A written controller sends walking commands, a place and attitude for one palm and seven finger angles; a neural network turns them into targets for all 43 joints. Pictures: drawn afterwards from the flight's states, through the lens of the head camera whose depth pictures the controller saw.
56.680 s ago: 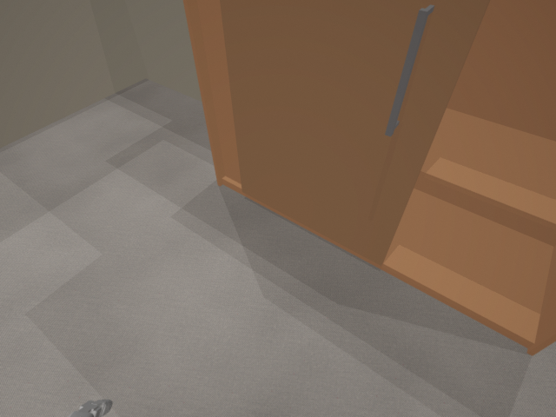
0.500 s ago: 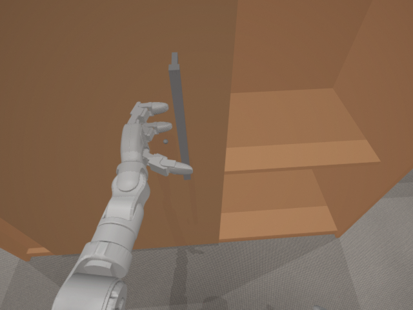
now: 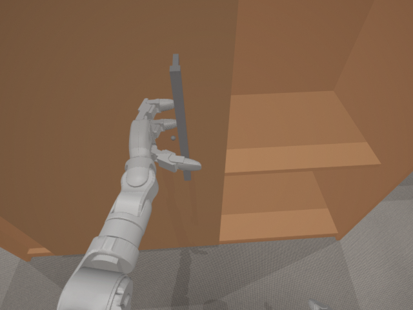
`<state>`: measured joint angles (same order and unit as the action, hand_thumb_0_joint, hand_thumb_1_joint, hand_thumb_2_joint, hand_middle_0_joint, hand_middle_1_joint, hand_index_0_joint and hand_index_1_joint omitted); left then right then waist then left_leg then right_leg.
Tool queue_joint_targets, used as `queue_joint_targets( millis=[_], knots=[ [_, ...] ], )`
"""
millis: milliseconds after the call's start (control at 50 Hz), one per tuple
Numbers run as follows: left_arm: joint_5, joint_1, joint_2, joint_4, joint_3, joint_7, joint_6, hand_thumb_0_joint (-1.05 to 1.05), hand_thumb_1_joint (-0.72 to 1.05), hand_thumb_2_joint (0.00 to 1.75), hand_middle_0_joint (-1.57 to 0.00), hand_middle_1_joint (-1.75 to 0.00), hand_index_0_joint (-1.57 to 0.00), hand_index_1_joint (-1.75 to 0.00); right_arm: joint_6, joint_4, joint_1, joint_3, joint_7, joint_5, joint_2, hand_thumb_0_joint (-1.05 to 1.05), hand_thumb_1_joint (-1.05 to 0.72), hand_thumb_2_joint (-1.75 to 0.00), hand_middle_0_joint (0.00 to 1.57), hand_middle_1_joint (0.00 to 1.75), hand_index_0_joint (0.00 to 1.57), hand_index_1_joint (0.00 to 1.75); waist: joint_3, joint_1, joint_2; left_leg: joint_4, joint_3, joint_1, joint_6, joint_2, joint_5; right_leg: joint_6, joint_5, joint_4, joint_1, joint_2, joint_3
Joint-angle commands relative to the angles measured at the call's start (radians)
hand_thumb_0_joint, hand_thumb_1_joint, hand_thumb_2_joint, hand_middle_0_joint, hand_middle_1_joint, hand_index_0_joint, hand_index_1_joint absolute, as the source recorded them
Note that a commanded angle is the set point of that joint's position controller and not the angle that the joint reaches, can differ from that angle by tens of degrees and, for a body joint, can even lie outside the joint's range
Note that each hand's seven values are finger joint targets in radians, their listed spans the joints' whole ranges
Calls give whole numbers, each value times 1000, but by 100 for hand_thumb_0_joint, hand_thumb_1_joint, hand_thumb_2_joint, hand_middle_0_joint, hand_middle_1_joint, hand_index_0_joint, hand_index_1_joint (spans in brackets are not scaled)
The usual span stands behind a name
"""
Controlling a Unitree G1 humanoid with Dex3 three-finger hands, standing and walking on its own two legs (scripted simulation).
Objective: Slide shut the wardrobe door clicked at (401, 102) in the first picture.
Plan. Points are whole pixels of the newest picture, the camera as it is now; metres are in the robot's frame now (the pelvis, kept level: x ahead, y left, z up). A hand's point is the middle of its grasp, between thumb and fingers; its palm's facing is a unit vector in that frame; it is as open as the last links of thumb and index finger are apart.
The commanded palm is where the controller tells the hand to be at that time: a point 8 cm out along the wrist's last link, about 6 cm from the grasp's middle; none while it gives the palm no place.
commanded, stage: feel for the door with the fingertips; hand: left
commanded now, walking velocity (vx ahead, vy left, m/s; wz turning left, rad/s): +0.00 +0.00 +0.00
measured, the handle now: (182, 128) +0.46 +0.06 +0.10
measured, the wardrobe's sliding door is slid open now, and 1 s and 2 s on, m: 0.59 0.59 0.59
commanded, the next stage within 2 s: slide the fingers in behind the handle in 0.22 s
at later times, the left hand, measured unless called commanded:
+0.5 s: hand (172, 135) +0.42 +0.08 +0.12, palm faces +0.06 -1.00 +0.00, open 13.9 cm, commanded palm +0.39 +0.13 +0.11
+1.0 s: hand (181, 138) +0.42 +0.06 +0.12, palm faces +0.05 -1.00 +0.01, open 14.0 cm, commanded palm +0.39 +0.11 +0.11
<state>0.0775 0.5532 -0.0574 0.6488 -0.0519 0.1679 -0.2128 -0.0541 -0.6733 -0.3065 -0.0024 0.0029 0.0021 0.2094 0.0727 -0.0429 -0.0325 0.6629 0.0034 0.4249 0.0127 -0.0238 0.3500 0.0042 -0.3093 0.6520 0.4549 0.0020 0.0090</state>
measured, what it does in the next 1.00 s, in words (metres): stands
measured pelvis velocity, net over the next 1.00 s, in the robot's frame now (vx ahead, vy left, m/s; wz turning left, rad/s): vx -0.01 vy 0.00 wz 0.00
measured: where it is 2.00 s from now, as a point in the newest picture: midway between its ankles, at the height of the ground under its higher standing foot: outside the picture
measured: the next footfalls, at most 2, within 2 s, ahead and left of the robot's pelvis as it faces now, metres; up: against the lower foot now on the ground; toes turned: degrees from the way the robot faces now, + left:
none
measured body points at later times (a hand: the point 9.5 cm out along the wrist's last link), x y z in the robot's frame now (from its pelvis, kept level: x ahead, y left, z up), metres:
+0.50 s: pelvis -0.02 +0.00 +0.00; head +0.02 -0.01 +0.45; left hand +0.41 +0.13 +0.12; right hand +0.05 -0.24 -0.13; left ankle -0.01 +0.13 -0.72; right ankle +0.01 -0.12 -0.72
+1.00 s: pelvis -0.01 +0.00 +0.00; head +0.02 +0.00 +0.45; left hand +0.41 +0.11 +0.12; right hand +0.08 -0.24 -0.12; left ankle -0.01 +0.13 -0.72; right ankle +0.01 -0.12 -0.72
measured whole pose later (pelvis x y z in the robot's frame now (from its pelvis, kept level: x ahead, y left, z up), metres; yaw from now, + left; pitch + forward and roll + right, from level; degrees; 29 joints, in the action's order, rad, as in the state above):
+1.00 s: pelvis -0.01 +0.00 +0.00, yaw +0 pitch +7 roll +0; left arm 0.07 0.63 -0.04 0.75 -0.04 0.21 -0.26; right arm -0.06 -0.68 -0.30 0.00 0.01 -0.01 0.21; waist 0.06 -0.06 -0.03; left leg 0.68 0.01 0.46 0.01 -0.02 0.34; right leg 0.01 -0.29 0.66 0.49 0.00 0.02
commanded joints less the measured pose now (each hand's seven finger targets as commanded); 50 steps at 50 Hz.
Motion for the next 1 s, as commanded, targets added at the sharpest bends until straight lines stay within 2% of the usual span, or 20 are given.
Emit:
queue_joint_targets(
  millis=[0, 20, 80, 100, 140, 200, 240, 260, 320, 400, 500, 580, 600, 640, 720, 760, 800, 840, 920, 980],
  knots=[
    [-4, 444, -91, -215, -18, -1, -77, 0, -50, 30, -30, -120, -30, -120, -39, 101, -14, -43, -8, 4, 116, 0, -90, -90, 20, 30, 20, 30, 289, -18, 80, -66, 35, -99, -23, 28, -271, -18, 322, -75, -154, 22, -42],
    [-3, 441, -108, -214, -33, 0, -80, 0, -50, 30, -30, -120, -30, -120, -38, 100, -12, -43, -7, 6, 118, 0, -90, -90, 20, 30, 20, 30, 290, -17, 76, -67, 36, -97, -23, 26, -263, -18, 316, -75, -151, 23, -41],
    [-4, 474, -79, -210, -2, -4, -88, 0, -50, 30, -30, -120, -30, -120, -40, 97, -12, -43, -7, 6, 116, 0, -90, -90, 20, 30, 20, 30, 283, -33, 71, -65, 37, -105, -24, 26, -254, -17, 305, -77, -132, 24, -43],
    [-4, 475, -89, -185, -14, -1, -87, 0, -50, 30, -30, -120, -30, -120, -39, 93, -18, -44, -8, 5, 120, 0, -90, -90, 20, 30, 20, 30, 276, -27, 74, -68, 32, -91, -23, 27, -240, -18, 283, -78, -132, 23, -45],
    [-5, 523, -120, -158, -36, 4, -91, 0, -50, 30, -30, -120, -30, -120, -37, 84, -22, -43, -11, 6, 125, 0, -90, -90, 20, 30, 20, 30, 271, -40, 102, -69, 31, -81, -27, 28, -209, -15, 258, -87, -121, 23, -38],
    [-6, 560, -108, -128, -29, 7, -103, 0, -50, 30, -30, -120, -30, -120, -40, 77, -24, -42, -11, 4, 123, 0, -90, -90, 20, 30, 20, 30, 268, -40, 68, -71, 29, -80, -25, 31, -186, -18, 223, -88, -105, 22, -41],
    [-6, 581, -143, -97, -60, 10, -114, 0, -50, 30, -30, -120, -30, -120, -40, 71, -33, -42, -12, 1, 130, 0, -90, -90, 20, 30, 20, 30, 284, -45, 108, -66, 30, -69, -29, 31, -180, -14, 227, -88, -112, 23, -35],
    [-10, 601, -134, -104, -45, 7, -121, 0, -50, 30, -30, -120, -30, -120, -40, 72, -34, -41, -11, 1, 127, 0, -90, -90, 20, 30, 20, 30, 291, -48, 76, -67, 33, -69, -27, 32, -176, -14, 225, -85, -108, 22, -34],
    [-10, 630, -144, -38, -59, 4, -130, 0, -50, 30, -30, -120, -30, -120, -37, 64, -42, -40, -12, 0, 132, 0, -90, -90, 20, 30, 20, 30, 279, -58, 109, -66, 29, -49, -30, 34, -146, -11, 196, -89, -97, 23, -33],
    [-8, 600, -131, -52, -51, -9, -153, 0, -50, 30, -30, -120, -30, -120, -38, 72, -42, -43, -7, 1, 130, 0, -90, -90, 20, 30, 20, 30, 314, -37, 50, -68, 27, -66, -25, 33, -166, -21, 201, -77, -106, 22, -38],
    [-1, 502, -117, -72, -52, -6, -152, 0, -50, 30, -30, -120, -30, -120, -42, 90, -39, -45, 3, 1, 133, 0, -90, -90, 20, 30, 20, 30, 299, -19, 76, -74, 28, -53, -23, 28, -177, -23, 209, -73, -118, 27, -46],
    [-6, 503, -93, -130, -22, 7, -144, 0, -50, 30, -30, -120, -30, -120, -46, 99, -27, -45, 5, 4, 130, 0, -90, -90, 20, 30, 20, 30, 276, -34, 91, -78, 33, -59, -27, 23, -145, -17, 177, -85, -95, 27, -44],
    [-8, 498, -110, -137, -41, 13, -143, 0, -50, 30, -30, -120, -30, -120, -46, 98, -25, -47, 3, 2, 131, 0, -90, -90, 20, 30, 20, 30, 274, -23, 76, -81, 32, -60, -25, 24, -149, -20, 174, -85, -103, 26, -44],
    [-9, 503, -78, -160, -6, 16, -136, 0, -50, 30, -30, -120, -30, -120, -48, 104, -19, -42, 2, 3, 128, 0, -90, -90, 20, 30, 20, 30, 271, -34, 83, -82, 32, -65, -26, 23, -141, -17, 167, -87, -93, 27, -44],
    [-15, 497, -104, -167, -33, 35, -129, 0, -50, 30, -30, -120, -30, -120, -50, 100, -14, -42, -3, 0, 127, 0, -90, -90, 20, 30, 20, 30, 272, -25, 95, -87, 29, -66, -26, 23, -130, -17, 150, -90, -102, 27, -43],
    [-15, 531, -75, -169, -3, 38, -127, 0, -50, 30, -30, -120, -30, -120, -51, 98, -9, -39, -6, 0, 124, 0, -90, -90, 20, 30, 20, 30, 262, -41, 101, -84, 30, -71, -28, 24, -127, -15, 150, -92, -89, 26, -43],
    [-22, 518, -77, -173, -1, 41, -128, 0, -50, 30, -30, -120, -30, -120, -51, 98, -6, -40, -6, -1, 123, 0, -90, -90, 20, 30, 20, 30, 279, -29, 53, -82, 30, -84, -24, 24, -145, -20, 160, -85, -94, 24, -43],
    [-19, 520, -49, -153, 21, 40, -119, 0, -50, 30, -30, -120, -30, -120, -51, 94, -9, -39, -4, -1, 122, 0, -90, -90, 20, 30, 20, 30, 271, -44, 77, -76, 29, -86, -25, 23, -155, -17, 176, -84, -80, 25, -46],
    [-16, 494, -65, -102, -11, 45, -103, 0, -50, 30, -30, -120, -30, -120, -45, 94, -16, -39, -5, -2, 125, 0, -90, -90, 20, 30, 20, 30, 271, -32, 111, -77, 31, -63, -25, 26, -159, -16, 185, -85, -97, 25, -47],
    [-14, 510, -66, -123, -15, 47, -107, 0, -50, 30, -30, -120, -30, -120, -43, 96, -20, -38, -3, -6, 120, 0, -90, -90, 20, 30, 20, 30, 297, -31, 96, -67, 36, -71, -25, 27, -197, -17, 237, -77, -114, 24, -42]
  ],
)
